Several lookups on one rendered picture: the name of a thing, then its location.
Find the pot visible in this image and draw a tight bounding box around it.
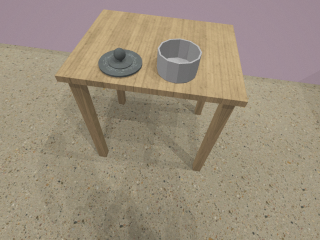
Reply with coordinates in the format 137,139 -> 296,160
157,38 -> 202,84

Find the table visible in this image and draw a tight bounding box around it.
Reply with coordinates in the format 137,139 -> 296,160
55,9 -> 248,172

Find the lid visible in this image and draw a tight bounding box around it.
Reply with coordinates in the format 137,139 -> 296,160
98,49 -> 143,78

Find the knob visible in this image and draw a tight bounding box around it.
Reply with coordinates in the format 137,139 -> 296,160
113,48 -> 126,61

